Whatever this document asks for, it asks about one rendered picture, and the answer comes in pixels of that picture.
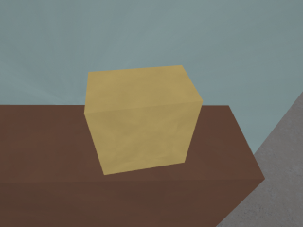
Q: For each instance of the pedestal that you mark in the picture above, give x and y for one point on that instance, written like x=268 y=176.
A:
x=51 y=176

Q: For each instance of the carton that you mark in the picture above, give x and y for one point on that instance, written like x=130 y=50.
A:
x=141 y=117

